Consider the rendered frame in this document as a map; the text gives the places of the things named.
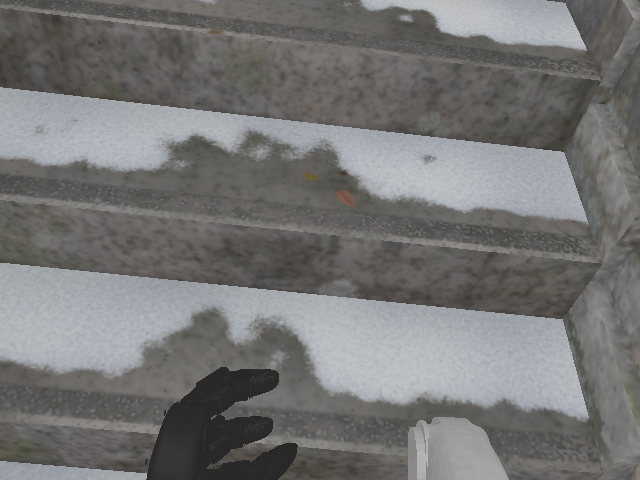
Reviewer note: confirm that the robot right thigh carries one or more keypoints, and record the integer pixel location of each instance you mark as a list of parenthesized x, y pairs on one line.
[(451, 449)]

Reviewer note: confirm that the robot left hand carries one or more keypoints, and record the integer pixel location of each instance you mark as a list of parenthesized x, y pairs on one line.
[(189, 441)]

